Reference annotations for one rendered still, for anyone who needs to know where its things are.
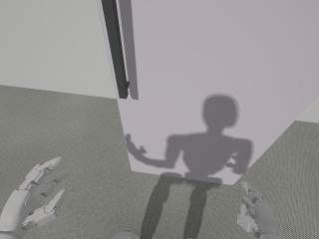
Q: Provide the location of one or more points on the fridge door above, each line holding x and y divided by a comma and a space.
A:
213, 83

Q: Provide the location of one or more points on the handle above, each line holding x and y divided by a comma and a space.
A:
114, 35

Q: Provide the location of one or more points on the robot right hand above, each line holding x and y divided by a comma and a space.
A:
261, 219

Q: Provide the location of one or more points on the robot left hand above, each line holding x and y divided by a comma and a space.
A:
15, 218

